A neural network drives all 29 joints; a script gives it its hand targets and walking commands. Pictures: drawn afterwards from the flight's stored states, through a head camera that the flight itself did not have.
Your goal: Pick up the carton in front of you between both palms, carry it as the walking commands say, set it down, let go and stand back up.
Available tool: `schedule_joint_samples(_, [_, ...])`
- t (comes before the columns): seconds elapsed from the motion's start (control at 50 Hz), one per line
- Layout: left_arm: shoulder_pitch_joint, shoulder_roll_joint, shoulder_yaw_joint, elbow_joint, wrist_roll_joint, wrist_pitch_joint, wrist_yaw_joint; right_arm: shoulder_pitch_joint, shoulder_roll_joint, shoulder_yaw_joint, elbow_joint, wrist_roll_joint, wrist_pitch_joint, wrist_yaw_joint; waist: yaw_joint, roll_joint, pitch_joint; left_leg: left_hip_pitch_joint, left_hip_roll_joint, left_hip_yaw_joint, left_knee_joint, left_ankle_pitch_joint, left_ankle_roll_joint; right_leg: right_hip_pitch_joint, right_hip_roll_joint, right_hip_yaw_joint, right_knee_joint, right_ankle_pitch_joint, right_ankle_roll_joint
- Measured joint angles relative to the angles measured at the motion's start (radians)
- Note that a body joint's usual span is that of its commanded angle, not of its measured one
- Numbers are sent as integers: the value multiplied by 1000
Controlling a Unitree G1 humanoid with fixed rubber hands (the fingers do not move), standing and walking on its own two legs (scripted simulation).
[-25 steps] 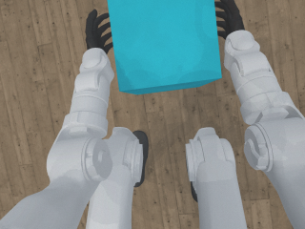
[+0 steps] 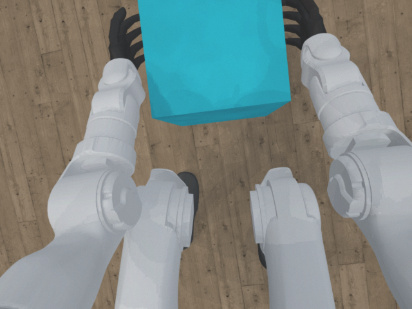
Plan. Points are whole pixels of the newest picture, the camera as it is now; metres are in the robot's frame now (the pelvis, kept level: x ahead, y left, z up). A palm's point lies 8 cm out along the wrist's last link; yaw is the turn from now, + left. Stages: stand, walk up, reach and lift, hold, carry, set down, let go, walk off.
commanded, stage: set down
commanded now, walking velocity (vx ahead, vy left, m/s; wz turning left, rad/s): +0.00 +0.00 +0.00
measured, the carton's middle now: (216, 66) +0.51 +0.01 -0.24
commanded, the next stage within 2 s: let go in 1.80 s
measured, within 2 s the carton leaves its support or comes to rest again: neither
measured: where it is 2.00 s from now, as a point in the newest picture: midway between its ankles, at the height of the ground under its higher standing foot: (224, 232)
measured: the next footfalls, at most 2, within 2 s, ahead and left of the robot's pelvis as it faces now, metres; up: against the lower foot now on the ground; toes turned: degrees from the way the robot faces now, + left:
none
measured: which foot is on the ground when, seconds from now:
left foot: down 0.00-1.00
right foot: down 0.00-1.00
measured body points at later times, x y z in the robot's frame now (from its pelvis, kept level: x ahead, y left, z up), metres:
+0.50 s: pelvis +0.00 +0.00 +0.00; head +0.35 -0.04 +0.28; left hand +0.51 +0.17 -0.17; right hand +0.53 -0.15 -0.19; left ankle +0.14 +0.12 -0.34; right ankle +0.09 -0.10 -0.34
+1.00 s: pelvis +0.00 +0.01 +0.03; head +0.34 -0.02 +0.33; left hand +0.50 +0.18 -0.11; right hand +0.54 -0.20 -0.11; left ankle +0.14 +0.12 -0.34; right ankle +0.09 -0.10 -0.34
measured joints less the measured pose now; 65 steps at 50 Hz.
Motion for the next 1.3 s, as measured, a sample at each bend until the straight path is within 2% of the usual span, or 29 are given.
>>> schedule_joint_samples(0.3, [-10, 22, 36, 33, 22, -20, -41, -15, 12, -77, -3, -80, -5, 64, -14, 15, 23, 6, -5, 11, 8, 0, 8, 11, -6, 9, 12, -9, 6])
schedule_joint_samples(0.42, [-24, 28, 33, 59, 21, -44, -51, -29, -5, -77, 26, -80, -32, 80, -13, 11, 44, 15, -3, 14, 10, 3, 6, 18, -5, 12, 16, -6, 8])
schedule_joint_samples(0.5, [-37, 50, -51, 123, -33, -72, -43, -26, -41, -28, 50, -23, -73, 51, -7, 9, 85, 33, -1, 16, 9, 3, 5, 34, -4, 15, 17, -4, 11])
schedule_joint_samples(0.56, [-38, 77, -124, 165, -106, -93, -18, -5, -95, 21, 61, 59, -103, 18, -7, 6, 113, 44, 3, 22, 5, -1, 9, 43, -5, 19, 14, -7, 13])
schedule_joint_samples(0.62, [-28, 107, -190, 163, -178, -118, -4, 20, -155, 86, 47, 146, -124, 13, -3, -4, 127, 45, 13, 29, 5, -8, 14, 38, -12, 19, 14, -9, 4])
schedule_joint_samples(0.68, [-17, 133, -246, 144, -237, -133, -1, 32, -199, 146, 19, 220, -135, 19, -1, -13, 135, 44, 23, 35, 12, -17, 20, 33, -18, 16, 18, -10, 1])
schedule_joint_samples(0.74, [2, 144, -282, 106, -275, -136, 4, 37, -213, 172, -16, 262, -137, 24, 1, -19, 127, 39, 29, 38, 20, -24, 23, 26, -20, 15, 24, -13, 0])
schedule_joint_samples(0.86, [93, 121, -317, -62, -307, -110, 34, 83, -197, 143, -126, 256, -113, 12, 3, -25, 68, 26, 24, 37, 15, -23, 23, 18, -25, 14, 18, -17, 0])
schedule_joint_samples(0.92, [155, 88, -312, -176, -289, -76, 55, 129, -184, 117, -201, 239, -78, 8, 3, -32, 36, 48, 20, 30, -10, -21, 23, 43, -30, 10, -10, -16, -2])
schedule_joint_samples(0.98, [200, 51, -287, -243, -247, -39, 68, 153, -174, 87, -224, 220, -42, 14, 4, -41, -6, 79, 20, 21, -57, -17, 24, 75, -30, 6, -64, -7, -2])
schedule_joint_samples(1.06, [221, 22, -251, -261, -192, -9, 71, 152, -173, 52, -188, 204, -20, 34, 9, -55, -70, 115, 24, 11, -140, -3, 28, 109, -26, 6, -155, 17, 0])
schedule_joint_samples(1.16, [224, 13, -233, -258, -163, 3, 64, 144, -173, 25, -143, 183, -23, 58, 17, -63, -138, 152, 26, 9, -238, 18, 33, 143, -26, 13, -259, 45, 4])
schedule_joint_samples(1.3, [265, -4, -230, -315, -148, 20, 58, 185, -164, -17, -176, 140, -23, 80, 22, -62, -197, 210, 25, 8, -355, 36, 40, 201, -31, 23, -379, 66, 10])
